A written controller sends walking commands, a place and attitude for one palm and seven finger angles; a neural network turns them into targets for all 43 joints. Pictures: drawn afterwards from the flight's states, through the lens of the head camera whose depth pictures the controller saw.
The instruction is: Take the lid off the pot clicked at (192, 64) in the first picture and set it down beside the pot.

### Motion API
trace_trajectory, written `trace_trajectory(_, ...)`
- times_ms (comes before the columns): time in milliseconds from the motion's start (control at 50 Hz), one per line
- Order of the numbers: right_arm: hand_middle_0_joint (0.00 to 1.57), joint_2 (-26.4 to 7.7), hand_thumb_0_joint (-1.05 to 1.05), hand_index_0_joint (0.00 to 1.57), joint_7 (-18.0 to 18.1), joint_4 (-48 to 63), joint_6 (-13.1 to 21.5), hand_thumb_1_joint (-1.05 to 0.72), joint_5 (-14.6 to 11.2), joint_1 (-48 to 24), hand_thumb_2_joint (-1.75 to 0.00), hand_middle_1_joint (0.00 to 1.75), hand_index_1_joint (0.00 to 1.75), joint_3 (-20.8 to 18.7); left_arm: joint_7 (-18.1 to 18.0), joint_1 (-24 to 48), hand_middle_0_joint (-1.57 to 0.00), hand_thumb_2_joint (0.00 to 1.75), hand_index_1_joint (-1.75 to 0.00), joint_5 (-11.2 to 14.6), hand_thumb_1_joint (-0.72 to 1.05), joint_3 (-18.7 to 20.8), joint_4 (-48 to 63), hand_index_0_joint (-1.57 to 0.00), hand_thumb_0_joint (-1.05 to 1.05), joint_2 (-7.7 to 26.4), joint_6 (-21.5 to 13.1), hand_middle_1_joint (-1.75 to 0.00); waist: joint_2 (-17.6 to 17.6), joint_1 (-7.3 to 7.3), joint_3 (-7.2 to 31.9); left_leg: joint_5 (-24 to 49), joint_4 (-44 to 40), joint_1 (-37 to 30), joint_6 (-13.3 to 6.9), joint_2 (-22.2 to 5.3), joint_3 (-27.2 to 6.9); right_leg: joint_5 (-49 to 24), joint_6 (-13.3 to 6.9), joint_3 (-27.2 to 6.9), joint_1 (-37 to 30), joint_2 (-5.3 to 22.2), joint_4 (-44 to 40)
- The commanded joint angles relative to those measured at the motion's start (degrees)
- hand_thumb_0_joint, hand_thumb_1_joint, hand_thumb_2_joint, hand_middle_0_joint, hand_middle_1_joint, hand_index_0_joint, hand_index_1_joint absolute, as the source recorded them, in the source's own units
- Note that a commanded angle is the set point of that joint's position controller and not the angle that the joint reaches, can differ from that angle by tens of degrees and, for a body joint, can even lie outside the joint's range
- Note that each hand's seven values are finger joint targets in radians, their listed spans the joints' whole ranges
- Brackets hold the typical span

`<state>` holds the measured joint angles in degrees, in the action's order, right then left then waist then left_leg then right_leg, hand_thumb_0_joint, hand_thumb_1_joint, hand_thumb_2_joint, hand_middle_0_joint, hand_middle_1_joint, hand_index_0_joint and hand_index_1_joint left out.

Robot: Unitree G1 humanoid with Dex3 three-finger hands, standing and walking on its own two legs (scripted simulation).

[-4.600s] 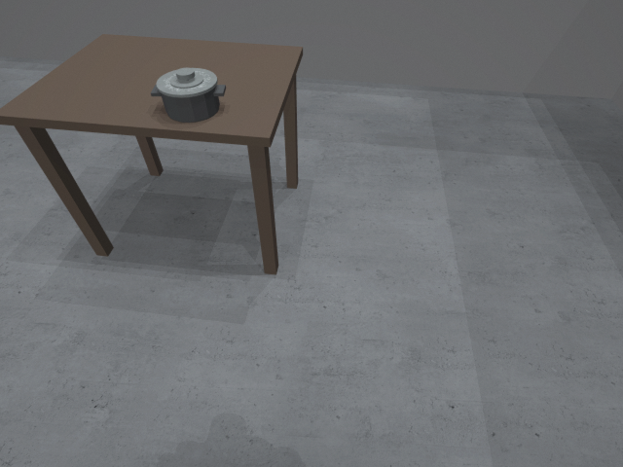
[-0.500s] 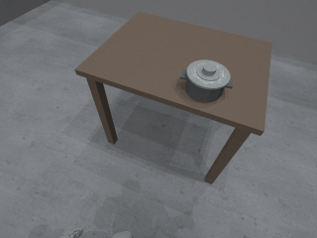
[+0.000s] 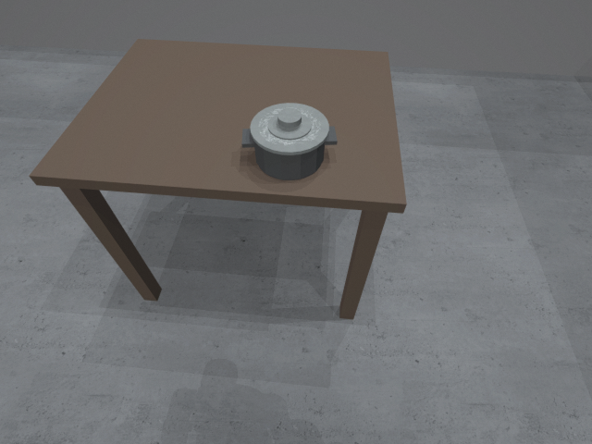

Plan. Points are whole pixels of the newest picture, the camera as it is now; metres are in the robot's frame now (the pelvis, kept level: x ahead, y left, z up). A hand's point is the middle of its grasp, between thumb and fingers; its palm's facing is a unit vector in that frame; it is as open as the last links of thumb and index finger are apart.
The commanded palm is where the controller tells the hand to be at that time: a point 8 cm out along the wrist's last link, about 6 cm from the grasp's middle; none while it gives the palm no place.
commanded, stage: take the last steps up to it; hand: left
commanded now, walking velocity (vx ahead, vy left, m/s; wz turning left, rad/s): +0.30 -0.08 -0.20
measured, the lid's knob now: (289, 118) +0.72 +0.03 +0.02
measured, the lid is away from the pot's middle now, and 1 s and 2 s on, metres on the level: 0.00 0.00 0.00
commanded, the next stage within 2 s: come to a stop and stand still in 0.74 s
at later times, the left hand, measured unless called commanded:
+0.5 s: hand out of the picture +0.05 +0.17 -0.18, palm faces +0.00 -0.99 -0.14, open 7.4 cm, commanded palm none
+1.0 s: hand (252, 320) +0.34 +0.09 -0.16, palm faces -0.13 -0.97 -0.22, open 7.4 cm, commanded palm none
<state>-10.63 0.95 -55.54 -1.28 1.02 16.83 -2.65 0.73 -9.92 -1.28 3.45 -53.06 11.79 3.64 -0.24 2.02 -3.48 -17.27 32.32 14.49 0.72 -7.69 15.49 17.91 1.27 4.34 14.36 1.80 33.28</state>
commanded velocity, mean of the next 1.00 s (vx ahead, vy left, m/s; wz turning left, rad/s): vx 0.13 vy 0.00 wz -0.06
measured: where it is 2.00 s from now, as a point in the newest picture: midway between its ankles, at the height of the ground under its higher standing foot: outside the picture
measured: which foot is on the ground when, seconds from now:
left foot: down 0.00-0.00, up 0.02-0.44, down 0.46-0.90, up 0.92-1.00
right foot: down 0.00-0.48, up 0.50-0.86, down 0.88-1.00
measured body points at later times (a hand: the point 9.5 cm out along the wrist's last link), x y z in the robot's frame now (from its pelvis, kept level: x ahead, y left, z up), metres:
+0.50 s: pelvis +0.09 +0.00 +0.00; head +0.10 +0.02 +0.45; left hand +0.05 +0.22 -0.17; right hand +0.14 -0.25 -0.14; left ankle +0.10 +0.10 -0.73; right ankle -0.02 -0.10 -0.72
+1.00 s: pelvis +0.23 -0.06 +0.00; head +0.26 -0.09 +0.44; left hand +0.35 +0.14 -0.14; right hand +0.15 -0.27 -0.17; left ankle +0.15 +0.08 -0.68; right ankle +0.26 -0.16 -0.73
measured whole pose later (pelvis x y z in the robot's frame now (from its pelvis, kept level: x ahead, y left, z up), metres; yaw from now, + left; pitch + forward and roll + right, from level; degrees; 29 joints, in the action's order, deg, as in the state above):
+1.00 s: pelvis +0.23 -0.06 +0.00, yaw -6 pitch +0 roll +1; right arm -8.6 2.2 -63.6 -0.9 -0.3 19.0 -2.2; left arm -1.1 -7.2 -1.4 1.2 -57.7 7.8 -2.5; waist -2.0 2.4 -5.2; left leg -32.7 53.8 15.5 1.7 -3.1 2.1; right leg 13.8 -3.1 6.8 19.7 1.7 33.8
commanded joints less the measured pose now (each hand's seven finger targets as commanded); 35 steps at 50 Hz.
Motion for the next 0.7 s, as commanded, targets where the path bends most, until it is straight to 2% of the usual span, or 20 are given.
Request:
trace_trajectory(0, 0.2, -4.04, 0.0, 0.2, 0.34, 5.25, -0.08, -0.9, -0.42, -3.34, -0.9, 0.3, 0.3, -0.75, -1.8, -9.33, -0.2, 0.9, -0.3, 0.32, 0.9, 2.49, 0.51, -0.2, 0.0, 13.88, -3.01, -0.3, 15.36, -5.63, 6.15, -19.06, 18.28, 14.91, 2.54, 0.77, -8.51, -26.52, -11.21, -23.72, -11.13, 21.22, -17.58)
trace_trajectory(20, 0.2, -4.41, 0.0, 0.2, 0.2, 4.86, -0.58, -0.9, -0.25, -3.31, -0.9, 0.3, 0.3, -0.96, -1.77, -8.53, -0.2, 0.9, -0.3, 0.37, 0.9, 2.07, 0.58, -0.2, 0.0, 12.52, -2.91, -0.3, 10.9, -5.11, 5.32, -17.02, 23.73, 15.59, 2.0, 0.92, -11.45, -12.86, -13.19, -20.68, -8.37, 19.56, -18.92)
trace_trajectory(40, 0.2, -4.69, 0.0, 0.2, -0.04, 4.37, -0.67, -0.9, 0.28, -3.81, -0.9, 0.3, 0.3, -1.09, -1.97, -6.69, -0.2, 0.9, -0.3, 0.15, 0.9, 2.43, 0.71, -0.2, 0.0, 11.09, -3.08, -0.3, 15.9, -4.5, 2.36, -14.49, 26.64, 20.13, 1.7, 0.88, -13.03, -3.28, -12.02, -21.52, -7.69, 16.46, -21.53)
trace_trajectory(80, 0.2, -5.94, 0.0, 0.2, -0.63, 2.41, -0.27, -0.9, 0.79, -3.18, -0.9, 0.3, 0.3, -1.65, -2.09, -4.86, -0.2, 0.9, -0.3, 0.51, 0.9, 1.56, 0.56, -0.2, 0.0, 7.46, -3.56, -0.3, 12.03, -3.22, -1.13, -6.85, 30.03, 20.99, 1.7, 0.24, -13.85, 4.76, -11.14, -18.79, -5.6, 13.39, -23.21)
trace_trajectory(100, 0.2, -5.57, 0.0, 0.2, -0.96, 1.53, 0.14, -0.9, 0.97, -1.93, -0.9, 0.3, 0.3, -1.66, -1.9, -3.76, -0.2, 0.9, -0.3, 0.5, 0.9, 1.22, 0.59, -0.2, 0.0, 6.24, -4.14, -0.3, 8.9, -1.92, -1.4, -3.8, 30.03, 20.25, 2.07, 0.31, -13.24, 2.4, -10.43, -16.01, -5.0, 11.72, -22.73)
trace_trajectory(140, 0.2, -4.67, 0.0, 0.2, -1.21, 0.86, 0.66, -0.9, 1.01, -1.62, -0.9, 0.3, 0.3, -1.61, -1.56, -5.23, -0.2, 0.9, -0.3, 0.46, 0.9, 1.03, -0.17, -0.2, 0.0, 5.85, -5.27, -0.3, 6.24, -1.84, -1.01, -1.7, 27.76, 18.82, 2.78, 0.68, -12.25, -3.09, -10.48, -13.86, -5.65, 10.75, -22.0)
trace_trajectory(260, 0.2, -3.45, 0.0, 0.2, -1.39, 2.21, 1.93, -0.9, 0.77, -5.94, -0.9, 0.3, 0.3, -1.27, -1.34, -10.63, -0.2, 0.9, -0.3, 0.05, 0.9, 1.17, -3.37, -0.2, 0.0, 6.41, -6.4, -0.3, 6.12, -3.89, -0.22, -3.08, 17.03, 19.93, 2.47, 1.42, -11.84, -5.45, -13.63, -17.23, -12.45, 12.41, -22.03)
trace_trajectory(320, 0.2, -3.22, 0.0, 0.2, -1.6, 2.7, 2.59, -0.9, 0.42, -7.53, -0.9, 0.3, 0.3, -1.09, -1.26, -10.91, -0.2, 0.9, -0.3, -0.21, 0.9, 1.2, -4.4, -0.2, 0.0, 6.97, -6.41, -0.3, 6.34, -4.04, -1.23, -4.67, 11.57, 15.27, 1.21, 2.4, -11.89, -4.15, -13.87, -17.99, -9.42, 12.84, -21.8)
trace_trajectory(360, 0.2, -2.81, 0.0, 0.2, -1.45, 1.93, 3.28, -0.9, 0.34, -6.12, -0.9, 0.3, 0.3, -0.74, -1.19, -10.72, -0.2, 0.9, -0.3, -0.04, 0.9, 1.1, -5.33, -0.2, 0.0, 6.91, -6.43, -0.3, 5.71, -2.97, -0.56, -2.52, 4.69, 10.25, 0.81, 3.75, -10.39, -8.13, -12.62, -16.33, -9.33, 11.41, -19.18)
trace_trajectory(380, 0.2, -2.53, 0.0, 0.2, -1.28, 0.92, 3.54, -0.9, 0.23, -3.33, -0.9, 0.3, 0.3, -0.77, -1.13, -9.99, -0.2, 0.9, -0.3, -0.04, 0.9, 1.09, -5.55, -0.2, 0.0, 6.91, -6.29, -0.3, 6.75, -1.42, -0.67, 0.43, 1.55, 4.04, 0.47, 4.41, -9.62, -6.29, -11.65, -15.44, -5.18, 10.57, -17.64)
trace_trajectory(400, 0.2, -3.03, 0.0, 0.2, -0.93, -0.39, 3.92, -0.9, 0.28, -0.21, -0.9, 0.3, 0.3, -0.58, -0.96, -8.89, -0.2, 0.9, -0.3, 0.34, 0.9, 1.11, -5.6, -0.2, 0.0, 6.41, -6.23, -0.3, 4.89, 0.09, 0.06, 3.87, -3.33, -2.35, 0.21, 5.71, -8.59, -7.24, -10.18, -13.07, -2.55, 8.14, -14.34)
trace_trajectory(420, 0.2, -4.72, 0.0, 0.2, -0.41, -2.23, 4.49, -0.9, 0.33, 4.29, -0.9, 0.3, 0.3, -0.71, -0.71, -8.76, -0.2, 0.9, -0.3, 0.69, 0.9, 0.9, -5.83, -0.2, 0.0, 5.35, -6.24, -0.3, 0.58, 1.86, 1.55, 4.26, -6.63, -10.7, -0.53, 4.87, -10.48, -9.28, -8.69, -10.98, 1.76, 5.25, -6.66)
trace_trajectory(440, 0.2, -9.5, 0.0, 0.2, 0.12, -3.48, 5.15, -0.9, 0.95, 10.29, -0.9, 0.3, 0.3, -1.79, -0.28, -9.84, -0.2, 0.9, -0.3, 1.04, 0.9, 0.5, -5.23, -0.2, 0.0, 2.53, -6.33, -0.3, -10.59, 3.79, 5.02, 2.77, -11.74, -19.24, -4.5, -5.93, -25.28, -4.68, -5.92, -6.33, 10.06, -0.48, 7.96)
trace_trajectory(460, 0.2, -13.72, 0.0, 0.2, 0.42, -3.65, 4.68, -0.9, 1.08, 13.66, -0.9, 0.3, 0.3, -2.61, -0.11, -9.41, -0.2, 0.9, -0.3, 1.09, 0.9, 0.03, -3.93, -0.2, 0.0, 0.99, -6.64, -0.3, -19.2, 3.91, 5.68, 4.41, -18.65, -21.9, -10.16, -17.76, -39.46, 13.55, -3.83, -0.81, 19.17, -4.09, 22.28)
trace_trajectory(480, 0.2, -13.91, 0.0, 0.2, 0.64, -2.79, 3.95, -0.9, 0.74, 12.43, -0.9, 0.3, 0.3, -2.31, -0.41, -7.49, -0.2, 0.9, -0.3, 0.41, 0.9, 0.23, -2.87, -0.2, 0.0, 2.94, -6.2, -0.3, -11.67, 3.7, 2.39, 0.24, -20.35, -15.95, -12.98, -20.63, -42.02, 15.68, -4.13, -4.43, 20.19, -1.64, 29.1)
trace_trajectory(500, 0.2, -10.5, 0.0, 0.2, 0.97, -3.02, 4.26, -0.9, 0.85, 9.79, -0.9, 0.3, 0.3, -1.4, -0.58, -6.07, -0.2, 0.9, -0.3, -0.18, 0.9, 0.47, -3.95, -0.2, 0.0, 2.65, -5.78, -0.3, -12.06, 2.81, -0.23, 2.27, -21.36, -12.13, -11.2, -17.28, -37.51, 11.15, -3.76, -6.23, 21.48, 0.17, 32.93)
trace_trajectory(520, 0.2, -7.2, 0.0, 0.2, 1.11, -2.66, 4.64, -0.9, 0.65, 7.07, -0.9, 0.3, 0.3, -0.4, -0.17, -5.41, -0.2, 0.9, -0.3, -0.11, 0.9, 0.69, -4.52, -0.2, 0.0, 2.74, -5.82, -0.3, -8.58, 1.7, -2.5, 7.24, -21.0, -9.26, -10.46, -14.76, -32.5, 6.74, -3.46, -6.43, 21.63, 1.81, 34.2)
trace_trajectory(580, 0.2, -4.69, 0.0, 0.2, 1.42, -2.39, 5.89, -0.9, 0.13, 4.39, -0.9, 0.3, 0.3, 0.6, 0.29, -7.85, -0.2, 0.9, -0.3, 0.07, 0.9, 0.39, -5.67, -0.2, 0.0, 0.06, -5.27, -0.3, -3.77, -1.42, -1.23, 25.61, -19.37, -7.77, -8.62, -9.66, -19.88, 0.84, -1.64, -4.78, 18.06, 2.43, 32.22)
trace_trajectory(620, 0.2, -4.81, 0.0, 0.2, 1.36, -2.98, 5.97, -0.9, 0.01, 4.62, -0.9, 0.3, 0.3, 0.29, 0.1, -8.55, -0.2, 0.9, -0.3, -0.01, 0.9, 0.31, -5.8, -0.2, 0.0, -0.54, -4.45, -0.3, -5.55, -2.13, 0.03, 31.54, -18.82, -9.41, -8.59, -8.31, -15.36, -0.97, -0.67, -3.58, 18.1, 2.56, 29.65)
trace_trajectory(680, 0.2, -5.15, 0.0, 0.2, 1.26, -3.76, 5.62, -0.9, 0.12, 6.08, -0.9, 0.3, 0.3, 0.18, 0.23, -4.09, -0.2, 0.9, -0.3, -0.01, 0.9, 0.06, -3.79, -0.2, 0.0, -0.49, -4.22, -0.3, -6.25, -1.25, -1.29, 32.66, -18.33, -8.67, -8.85, -7.49, -13.23, -1.94, -0.62, -1.52, 16.72, 3.2, 19.69)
